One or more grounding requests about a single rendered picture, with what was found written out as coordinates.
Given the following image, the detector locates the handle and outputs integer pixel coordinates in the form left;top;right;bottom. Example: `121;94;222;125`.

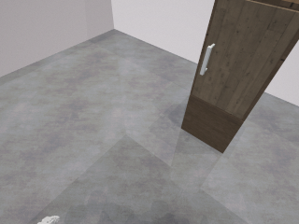
200;43;215;75

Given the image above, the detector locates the cupboard door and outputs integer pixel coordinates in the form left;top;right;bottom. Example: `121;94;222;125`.
192;0;299;119

